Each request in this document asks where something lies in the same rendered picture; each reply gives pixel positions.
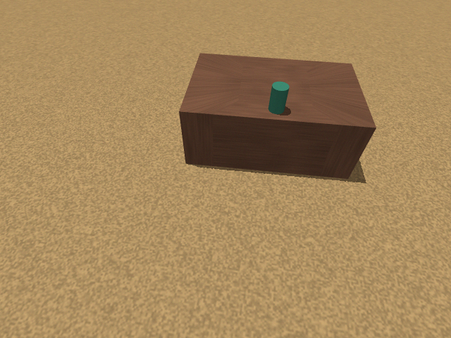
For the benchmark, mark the can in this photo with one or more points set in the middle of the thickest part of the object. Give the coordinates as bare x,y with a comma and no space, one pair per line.
278,98

